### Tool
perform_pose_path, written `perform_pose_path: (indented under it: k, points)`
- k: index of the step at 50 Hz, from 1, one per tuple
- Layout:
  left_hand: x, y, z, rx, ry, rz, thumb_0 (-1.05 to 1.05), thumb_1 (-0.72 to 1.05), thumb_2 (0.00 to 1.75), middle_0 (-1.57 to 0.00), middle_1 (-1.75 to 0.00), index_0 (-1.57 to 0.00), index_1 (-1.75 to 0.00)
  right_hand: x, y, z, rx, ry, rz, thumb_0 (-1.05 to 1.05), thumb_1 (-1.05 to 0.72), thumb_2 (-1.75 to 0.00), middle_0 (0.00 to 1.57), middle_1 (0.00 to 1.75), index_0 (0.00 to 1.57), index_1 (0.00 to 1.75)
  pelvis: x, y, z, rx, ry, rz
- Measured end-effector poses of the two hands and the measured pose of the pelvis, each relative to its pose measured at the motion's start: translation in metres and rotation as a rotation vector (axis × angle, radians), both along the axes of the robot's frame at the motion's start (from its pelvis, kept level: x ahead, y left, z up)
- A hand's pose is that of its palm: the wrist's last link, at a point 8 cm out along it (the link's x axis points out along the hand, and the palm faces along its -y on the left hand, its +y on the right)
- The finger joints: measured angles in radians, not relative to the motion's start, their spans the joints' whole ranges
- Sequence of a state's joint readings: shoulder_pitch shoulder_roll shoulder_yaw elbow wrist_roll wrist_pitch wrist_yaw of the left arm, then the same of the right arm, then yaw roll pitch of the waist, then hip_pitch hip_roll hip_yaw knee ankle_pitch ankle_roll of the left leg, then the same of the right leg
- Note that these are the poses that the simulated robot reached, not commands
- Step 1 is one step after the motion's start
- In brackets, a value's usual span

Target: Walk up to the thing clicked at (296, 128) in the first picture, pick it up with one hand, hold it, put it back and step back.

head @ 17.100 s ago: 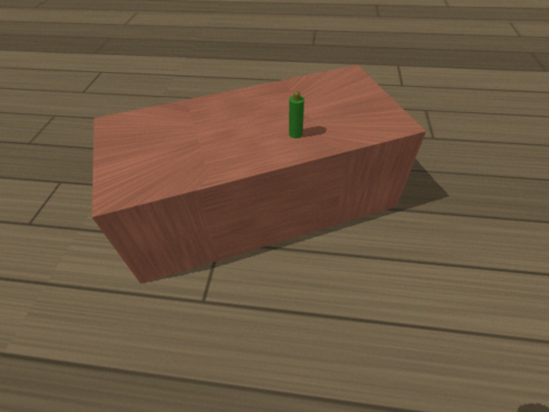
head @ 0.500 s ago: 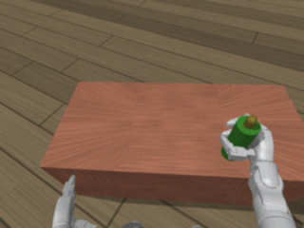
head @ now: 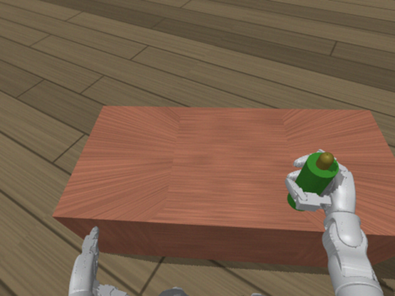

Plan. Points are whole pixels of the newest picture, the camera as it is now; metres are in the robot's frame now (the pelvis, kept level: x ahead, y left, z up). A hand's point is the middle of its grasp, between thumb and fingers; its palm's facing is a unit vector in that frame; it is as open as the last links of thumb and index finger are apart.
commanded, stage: hold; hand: right
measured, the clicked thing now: (311, 181) +0.33 -0.18 +0.05
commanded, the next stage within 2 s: crouch in 0.70 s
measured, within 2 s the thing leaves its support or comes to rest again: neither
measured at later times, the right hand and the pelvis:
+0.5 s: hand (301, 188) +0.32 -0.16 +0.04, palm faces +0.12 +0.99 -0.02, open 6.9 cm; pelvis +0.00 +0.00 +0.00, yaw +0 degrees
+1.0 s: hand (298, 183) +0.33 -0.16 +0.03, palm faces +0.13 +0.99 -0.01, open 6.9 cm; pelvis -0.01 +0.00 +0.00, yaw +0 degrees
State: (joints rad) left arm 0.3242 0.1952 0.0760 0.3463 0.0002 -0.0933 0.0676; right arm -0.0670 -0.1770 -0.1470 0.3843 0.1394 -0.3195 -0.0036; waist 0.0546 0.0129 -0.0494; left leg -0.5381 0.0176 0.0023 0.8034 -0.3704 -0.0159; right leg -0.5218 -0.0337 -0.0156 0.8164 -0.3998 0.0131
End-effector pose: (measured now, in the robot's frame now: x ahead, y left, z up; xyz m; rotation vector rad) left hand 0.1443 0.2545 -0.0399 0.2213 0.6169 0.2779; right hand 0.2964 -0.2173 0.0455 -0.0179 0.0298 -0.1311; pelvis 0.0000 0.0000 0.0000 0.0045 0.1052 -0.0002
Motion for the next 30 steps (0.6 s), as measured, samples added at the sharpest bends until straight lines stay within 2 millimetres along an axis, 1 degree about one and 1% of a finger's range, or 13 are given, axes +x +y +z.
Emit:
perform_pose_path:
  k: [4, 8, 17, 22, 30]
  points:
    - [0.002, -0.002, -0.001, -0.006, -0.003, -0.006, -0.02, -0.54, 0.06, -0.06, -0.06, -0.06, -0.06, 0.002, 0.000, 0.001, 0.000, 0.001, 0.004, -0.01, 0.02, -1.09, 0.85, 1.08, 0.91, 1.09, -0.001, 0.000, 0.000, 0.000, 0.000, -0.003]
    - [0.000, 0.002, 0.001, 0.001, -0.007, 0.000, -0.02, -0.54, 0.05, -0.07, -0.06, -0.07, -0.06, 0.004, 0.002, 0.001, 0.004, 0.005, 0.008, -0.01, 0.02, -1.09, 0.85, 1.08, 0.91, 1.09, -0.001, 0.000, 0.000, -0.002, -0.001, -0.001]
    - [-0.007, 0.009, 0.000, 0.016, 0.011, 0.011, -0.02, -0.54, 0.05, -0.06, -0.06, -0.06, -0.06, 0.003, 0.005, -0.008, 0.009, 0.022, 0.013, -0.01, 0.02, -1.09, 0.85, 1.08, 0.91, 1.10, -0.003, 0.002, -0.001, -0.004, 0.005, 0.004]
    - [-0.006, 0.008, 0.000, 0.014, 0.009, 0.011, -0.02, -0.54, 0.05, -0.06, -0.06, -0.06, -0.06, -0.002, 0.006, -0.008, 0.007, 0.020, 0.011, -0.01, 0.02, -1.09, 0.85, 1.08, 0.91, 1.09, -0.002, 0.002, -0.001, -0.003, 0.004, 0.004]
    - [-0.002, 0.002, -0.001, -0.001, -0.005, 0.000, -0.02, -0.54, 0.06, -0.06, -0.06, -0.06, -0.06, -0.005, 0.003, -0.001, -0.002, 0.002, 0.001, -0.01, 0.02, -1.09, 0.85, 1.08, 0.91, 1.09, -0.003, 0.002, -0.001, -0.002, -0.002, -0.002]
